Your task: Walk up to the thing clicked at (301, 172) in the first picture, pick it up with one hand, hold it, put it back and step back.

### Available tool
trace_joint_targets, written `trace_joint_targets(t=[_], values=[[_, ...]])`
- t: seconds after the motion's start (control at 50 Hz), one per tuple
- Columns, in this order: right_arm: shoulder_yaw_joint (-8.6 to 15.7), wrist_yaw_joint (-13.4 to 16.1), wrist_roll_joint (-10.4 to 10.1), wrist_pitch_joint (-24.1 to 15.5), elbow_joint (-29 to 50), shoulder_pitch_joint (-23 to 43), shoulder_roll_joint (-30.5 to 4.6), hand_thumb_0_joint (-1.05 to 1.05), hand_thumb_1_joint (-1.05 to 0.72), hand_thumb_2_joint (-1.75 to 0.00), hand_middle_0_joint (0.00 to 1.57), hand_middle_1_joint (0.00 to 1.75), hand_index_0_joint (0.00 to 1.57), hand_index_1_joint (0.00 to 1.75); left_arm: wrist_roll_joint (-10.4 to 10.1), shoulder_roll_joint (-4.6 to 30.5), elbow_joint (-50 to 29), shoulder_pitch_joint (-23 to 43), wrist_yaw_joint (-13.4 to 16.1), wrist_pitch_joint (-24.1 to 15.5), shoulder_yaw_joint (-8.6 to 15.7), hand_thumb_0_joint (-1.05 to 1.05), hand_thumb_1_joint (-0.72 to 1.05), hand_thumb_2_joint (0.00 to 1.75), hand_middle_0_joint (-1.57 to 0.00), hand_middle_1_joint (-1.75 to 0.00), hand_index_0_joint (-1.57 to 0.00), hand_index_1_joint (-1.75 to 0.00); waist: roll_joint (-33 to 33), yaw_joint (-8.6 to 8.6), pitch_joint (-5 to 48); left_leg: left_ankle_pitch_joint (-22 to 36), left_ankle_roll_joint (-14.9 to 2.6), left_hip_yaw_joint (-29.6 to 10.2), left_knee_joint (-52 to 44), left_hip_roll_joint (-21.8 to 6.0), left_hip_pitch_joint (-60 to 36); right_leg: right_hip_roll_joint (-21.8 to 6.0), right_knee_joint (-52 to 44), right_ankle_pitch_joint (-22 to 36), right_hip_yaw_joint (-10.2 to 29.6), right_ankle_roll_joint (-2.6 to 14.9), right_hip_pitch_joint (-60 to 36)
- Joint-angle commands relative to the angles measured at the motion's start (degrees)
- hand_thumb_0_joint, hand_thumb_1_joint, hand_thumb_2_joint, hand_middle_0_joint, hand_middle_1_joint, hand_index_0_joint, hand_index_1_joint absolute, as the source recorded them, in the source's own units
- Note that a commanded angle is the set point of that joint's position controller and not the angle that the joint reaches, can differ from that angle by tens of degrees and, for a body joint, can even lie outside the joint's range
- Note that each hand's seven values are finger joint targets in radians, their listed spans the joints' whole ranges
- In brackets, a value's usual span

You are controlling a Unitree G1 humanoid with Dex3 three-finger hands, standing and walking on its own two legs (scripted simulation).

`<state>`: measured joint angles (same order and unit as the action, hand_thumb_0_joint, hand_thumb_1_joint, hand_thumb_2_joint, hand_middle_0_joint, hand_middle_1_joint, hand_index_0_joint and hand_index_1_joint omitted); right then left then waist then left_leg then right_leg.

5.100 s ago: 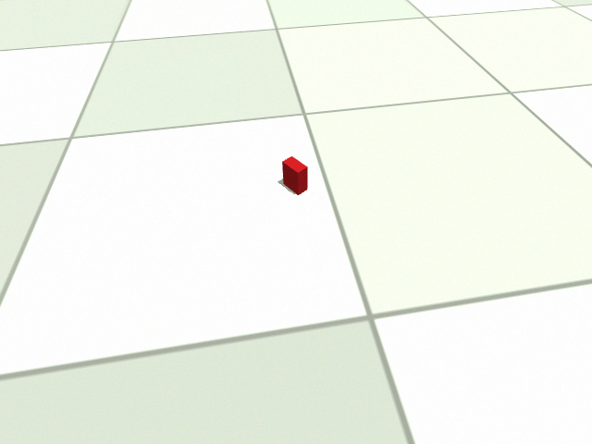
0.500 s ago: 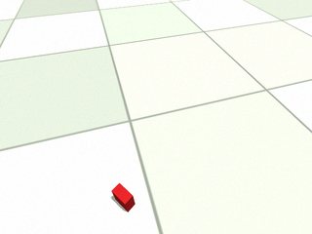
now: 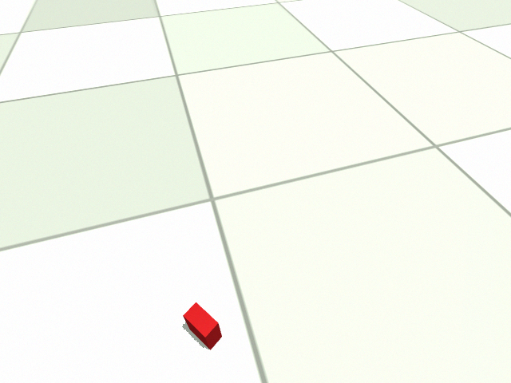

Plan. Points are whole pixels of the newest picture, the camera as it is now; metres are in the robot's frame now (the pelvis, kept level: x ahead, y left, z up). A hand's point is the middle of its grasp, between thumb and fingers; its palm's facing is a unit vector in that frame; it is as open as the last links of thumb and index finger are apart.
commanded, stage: walk up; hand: left
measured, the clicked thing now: (203, 326) +0.45 +0.22 -0.71
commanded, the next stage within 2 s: none
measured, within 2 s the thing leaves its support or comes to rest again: neither
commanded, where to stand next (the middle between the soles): +0.08 -0.01 m, yaw +0 degrees
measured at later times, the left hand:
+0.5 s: hand out of the picture +0.09 +0.22 -0.15, palm faces -0.04 -0.91 -0.40, open 7.4 cm
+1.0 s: hand out of the picture +0.12 +0.29 -0.18, palm faces +0.05 -0.92 -0.38, open 7.4 cm
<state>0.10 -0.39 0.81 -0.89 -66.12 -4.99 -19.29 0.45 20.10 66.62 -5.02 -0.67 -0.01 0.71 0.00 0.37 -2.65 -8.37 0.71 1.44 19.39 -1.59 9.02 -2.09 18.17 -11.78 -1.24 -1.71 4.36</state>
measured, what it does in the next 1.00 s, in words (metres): steps on the spot: left foot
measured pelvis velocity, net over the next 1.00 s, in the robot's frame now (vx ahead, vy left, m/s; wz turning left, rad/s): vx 0.02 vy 0.01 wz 0.03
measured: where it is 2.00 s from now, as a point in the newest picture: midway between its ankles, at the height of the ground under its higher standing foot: outside the picture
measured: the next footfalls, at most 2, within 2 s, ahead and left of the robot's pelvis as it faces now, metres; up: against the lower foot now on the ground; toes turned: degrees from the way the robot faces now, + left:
left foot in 0.82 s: +0.10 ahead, +0.14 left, +0.00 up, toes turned +1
right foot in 1.20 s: +0.04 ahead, -0.15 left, +0.00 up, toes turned +0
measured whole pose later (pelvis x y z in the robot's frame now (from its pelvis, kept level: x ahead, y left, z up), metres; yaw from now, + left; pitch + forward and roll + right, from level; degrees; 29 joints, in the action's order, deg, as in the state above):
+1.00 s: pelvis +0.02 +0.01 -0.02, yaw +2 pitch -2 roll -1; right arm 1.7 1.2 0.9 0.1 -53.2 -5.2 -19.5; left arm -0.2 24.8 52.1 -4.9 1.2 4.3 4.0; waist 3.3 -1.5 -10.5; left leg -15.0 -0.1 -0.9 35.4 -1.2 18.1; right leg 4.1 68.9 -29.7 7.3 1.1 25.0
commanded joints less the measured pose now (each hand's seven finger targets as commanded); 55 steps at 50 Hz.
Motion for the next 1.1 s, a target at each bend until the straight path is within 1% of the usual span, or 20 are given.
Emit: trace_joint_targets(t=[0.0, 0.1, 0.12, 0.16, 0.22, 0.3, 0.34, 0.36, 0.38, 0.42, 0.48, 0.54, 0.66, 0.76, 0.8, 0.82, 0.84, 0.86, 0.92, 1.08], values=[[2.54, 0.74, -0.35, -1.11, 3.45, 3.33, -12.68, 0.0, -0.9, -0.9, 0.2, 0.3, 0.2, 0.3, -0.09, 11.38, -3.77, 2.33, 0.85, -1.3, 1.96, 0.0, 0.9, 0.9, -0.2, -0.3, -0.2, -0.3, 0.06, 0.02, 4.76, 7.72, -1.74, -4.85, -2.14, -5.87, -4.47, -5.02, -3.09, 7.69, 4.04, 2.22, 2.53], [2.48, 0.73, -0.32, -0.92, 3.17, 3.29, -12.6, 0.0, -0.9, -0.9, 0.2, 0.3, 0.2, 0.3, 0.02, 11.45, -3.96, 2.92, 0.92, -1.31, 1.99, 0.0, 0.9, 0.9, -0.2, -0.3, -0.2, -0.3, -0.52, 0.24, 4.06, 5.65, -1.59, -4.87, -3.04, -5.62, -2.91, -5.12, -3.32, 7.18, 4.36, 2.27, 1.88], [4.51, 0.16, 0.11, -1.3, 4.48, -1.78, -16.31, 0.0, -0.9, -0.9, 0.2, 0.3, 0.2, 0.3, 1.05, 13.62, -5.77, -0.02, 0.03, -1.37, 3.32, 0.0, 0.9, 0.9, -0.2, -0.3, -0.2, -0.3, -0.65, 0.79, 8.08, -16.61, -4.44, -4.09, -1.0, -3.56, -6.59, -2.04, 1.05, -13.87, 1.96, 4.5, 2.85], [5.61, -0.04, 0.86, -1.12, 3.66, -6.3, -18.23, 0.0, -0.9, -0.9, 0.2, 0.3, 0.2, 0.3, 1.86, 12.6, -6.56, 1.21, -0.65, -0.91, 3.42, 0.0, 0.9, 0.9, -0.2, -0.3, -0.2, -0.3, -5.26, 2.71, 0.56, -35.87, -7.01, -12.4, -6.06, -7.58, -7.26, -0.21, 8.87, -25.02, 1.23, 4.32, 18.4], [7.45, 0.24, 1.36, -1.74, 7.23, -3.84, -21.4, 0.0, -0.9, -0.9, 0.2, 0.3, 0.2, 0.3, 1.79, 12.36, -8.77, -1.41, -0.95, -0.67, 4.28, 0.0, 0.9, 0.9, -0.2, -0.3, -0.2, -0.3, -7.8, 1.51, -6.19, -30.04, -14.92, -24.08, -12.64, -19.66, -1.09, -3.37, 24.77, -17.43, 3.52, 3.61, 22.97], [6.74, -0.25, 1.25, -1.91, 10.08, -2.13, -17.86, 0.0, -0.9, -0.9, 0.2, 0.3, 0.2, 0.3, 1.78, 10.85, -9.06, -5.67, -1.67, -1.92, 4.59, 0.0, 0.9, 0.9, -0.2, -0.3, -0.2, -0.3, -6.83, -0.48, -0.47, -17.26, -11.07, -11.89, -4.12, -11.92, -0.03, -1.7, 10.83, -10.39, 0.76, 4.03, 11.9], [4.08, -0.28, 0.09, -0.47, 11.93, 4.2, -11.12, 0.0, -0.9, -0.9, 0.2, 0.3, 0.2, 0.3, 1.4, 9.37, -6.12, -10.8, 0.02, -2.51, 3.99, 0.0, 0.9, 0.9, -0.2, -0.3, -0.2, -0.3, -3.68, -4.35, 0.27, -0.89, -4.91, -3.87, 6.41, -6.83, 8.51, -0.87, -0.78, 4.2, 1.38, 2.61, -1.12], [2.97, -0.15, -0.73, 0.18, 12.49, 2.84, -7.6, 0.0, -0.9, -0.9, 0.2, 0.3, 0.2, 0.3, 1.39, 13.23, -6.61, -9.58, 1.04, -3.07, 4.74, 0.0, 0.9, 0.9, -0.2, -0.3, -0.2, -0.3, 4.98, -3.01, 1.09, -2.06, -1.17, -0.3, 14.25, -0.96, 8.49, -8.15, -4.65, 14.61, 11.49, 2.96, 0.76], [3.01, 0.16, -0.87, 1.1, 12.52, 1.82, -7.78, 0.0, -0.9, -0.9, 0.2, 0.3, 0.2, 0.3, 1.18, 17.47, -8.39, -6.77, 1.71, -3.3, 5.22, 0.0, 0.9, 0.9, -0.2, -0.3, -0.2, -0.3, 7.41, -2.84, -0.62, -17.64, 0.16, -4.22, 17.37, 3.75, 11.14, -15.47, -6.35, 18.59, 21.14, 6.32, 4.75], [4.05, 0.76, -0.98, 2.18, 9.73, -4.27, -11.09, 0.0, -0.9, -0.9, 0.2, 0.3, 0.2, 0.3, 1.33, 17.58, -10.83, -0.83, 2.15, -3.22, 4.87, 0.0, 0.9, 0.9, -0.2, -0.3, -0.2, -0.3, 4.63, 0.0, -1.49, -23.79, -0.33, -7.67, 24.65, 1.05, 7.3, -18.32, -1.7, 21.21, 20.88, 13.09, 7.46], [3.59, 0.95, -1.15, 2.53, 9.35, -5.41, -11.52, 0.0, -0.9, -0.9, 0.2, 0.3, 0.2, 0.3, 0.14, 14.29, -10.51, -3.3, 3.04, -3.35, 4.64, 0.0, 0.9, 0.9, -0.2, -0.3, -0.2, -0.3, 7.86, 0.14, 3.33, -19.68, -1.75, -8.81, 26.37, 1.94, 13.86, -13.67, 5.3, 47.02, 10.5, 8.74, -7.14], [4.48, 0.88, 0.54, 4.0, 11.73, -4.48, -13.27, 0.0, -0.9, -0.9, 0.2, 0.3, 0.2, 0.3, -0.14, 16.95, -11.11, -7.88, 4.14, -3.05, 5.82, 0.0, 0.9, 0.9, -0.2, -0.3, -0.2, -0.3, 6.73, -1.88, 6.47, -17.53, -2.22, -9.11, 33.47, 1.79, 16.51, -15.98, 8.35, 49.75, 11.77, 10.39, -9.9], [5.67, -0.51, 1.31, 4.8, 15.75, -0.79, -13.22, 0.0, -0.9, -0.9, 0.2, 0.3, 0.2, 0.3, 0.56, 17.27, -14.8, -8.09, 5.13, -2.52, 6.55, 0.0, 0.9, 0.9, -0.2, -0.3, -0.2, -0.3, 7.79, -2.79, 4.6, -17.5, -1.22, -7.74, 31.42, -0.46, 18.87, -17.33, 9.55, 40.97, 9.85, 14.13, -6.61], [5.5, -0.05, -0.2, 2.66, 12.78, -5.04, -12.05, 0.0, -0.9, -0.9, 0.2, 0.3, 0.2, 0.3, -0.11, 15.69, -17.64, -0.54, 3.8, -1.18, 5.22, 0.0, 0.9, 0.9, -0.2, -0.3, -0.2, -0.3, 11.14, 0.58, 5.11, -7.77, -1.23, -0.12, 15.03, 1.83, 6.63, -10.66, 18.93, 33.95, 3.26, 10.8, 3.49], [6.49, 0.68, -0.02, 1.4, 11.68, -8.18, -16.01, 0.0, -0.9, -0.9, 0.2, 0.3, 0.2, 0.3, -1.0, 12.52, -18.97, 0.62, 3.13, 0.36, 4.66, 0.0, 0.9, 0.9, -0.2, -0.3, -0.2, -0.3, 0.99, 2.48, 6.64, 21.3, -2.76, -3.62, 6.19, -2.02, -1.37, -4.32, 30.55, 16.43, -0.62, 5.33, 9.97], [7.42, 1.17, 0.37, 0.99, 12.89, -7.43, -20.75, 0.0, -0.9, -0.9, 0.2, 0.3, 0.2, 0.3, -1.69, 9.48, -20.43, 1.43, 3.0, 1.19, 4.13, 0.0, 0.9, 0.9, -0.2, -0.3, -0.2, -0.3, -11.47, 2.6, 5.64, 37.36, -8.16, -20.81, 4.42, -13.83, -3.61, 4.88, 41.98, -8.96, -0.18, 2.44, 20.35], [7.3, 1.45, -0.16, 0.99, 13.75, -6.26, -22.16, 0.0, -0.9, -0.9, 0.2, 0.3, 0.2, 0.3, -1.54, 10.66, -19.33, -1.23, 3.67, 2.61, 4.67, 0.0, 0.9, 0.9, -0.2, -0.3, -0.2, -0.3, -8.08, 1.33, 7.24, 41.33, -14.92, -25.49, 5.59, -20.6, -1.49, 6.22, 49.31, -26.0, 7.18, 2.88, 19.74], [7.68, 1.88, -0.52, 1.08, 14.02, -4.85, -23.72, 0.0, -0.9, -0.9, 0.2, 0.3, 0.2, 0.3, -1.42, 12.0, -18.49, -0.92, 4.07, 3.3, 4.62, 0.0, 0.9, 0.9, -0.2, -0.3, -0.2, -0.3, -10.72, 2.0, 5.89, 36.8, -18.43, -29.64, 3.7, -23.53, 3.11, 5.62, 53.21, -27.73, 9.62, 2.92, 18.96], [6.76, 3.46, 0.1, -0.03, 16.01, -0.42, -18.56, 0.0, -0.9, -0.9, 0.2, 0.3, 0.2, 0.3, -0.45, 13.96, -17.09, -3.44, 2.52, 3.84, 5.73, 0.0, 0.9, 0.9, -0.2, -0.3, -0.2, -0.3, -4.6, -1.5, 4.9, 24.89, -12.58, -15.21, 7.26, -14.59, -0.58, 4.25, 54.73, -19.09, 14.5, 3.51, 23.31], [7.61, 1.62, 1.69, -1.98, 17.9, -5.32, -19.42, 0.0, -0.9, -0.9, 0.2, 0.3, 0.2, 0.3, 0.57, 13.85, -16.67, -6.02, -0.85, 1.36, 5.5, 0.0, 0.9, 0.9, -0.2, -0.3, -0.2, -0.3, -13.08, 2.1, 2.61, -19.99, -12.36, -14.4, -1.7, -13.01, -1.24, 2.13, 28.1, -17.6, 6.27, 0.91, 19.96]])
